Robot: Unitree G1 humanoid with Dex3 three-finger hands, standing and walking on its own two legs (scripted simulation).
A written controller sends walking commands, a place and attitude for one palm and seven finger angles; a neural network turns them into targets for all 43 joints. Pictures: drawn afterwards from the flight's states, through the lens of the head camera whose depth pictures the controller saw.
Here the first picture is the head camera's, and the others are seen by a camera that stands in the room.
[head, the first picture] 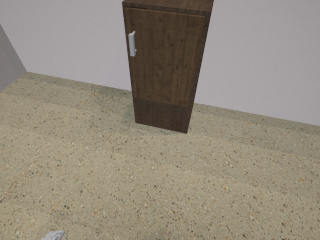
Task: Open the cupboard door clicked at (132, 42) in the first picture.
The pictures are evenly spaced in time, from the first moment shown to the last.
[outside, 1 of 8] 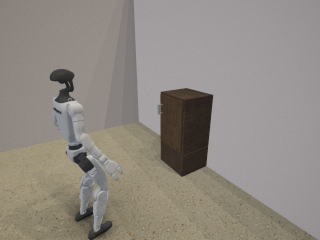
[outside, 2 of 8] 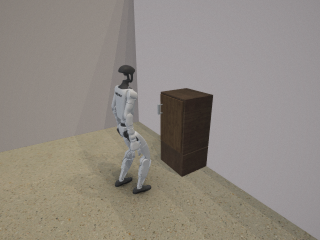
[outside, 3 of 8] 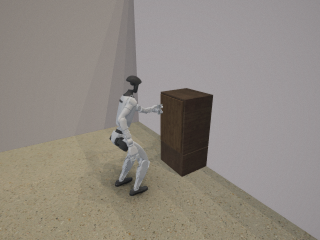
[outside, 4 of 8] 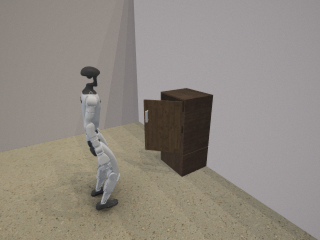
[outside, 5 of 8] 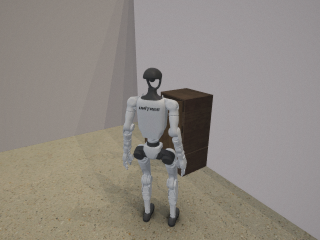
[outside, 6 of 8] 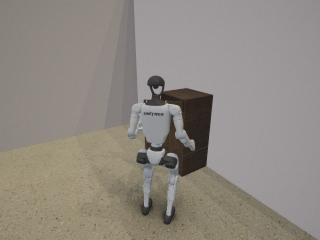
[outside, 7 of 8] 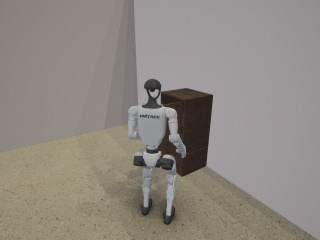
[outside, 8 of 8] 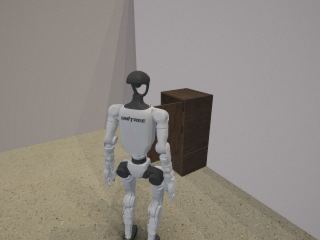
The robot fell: no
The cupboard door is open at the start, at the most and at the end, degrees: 0 88 88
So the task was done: yes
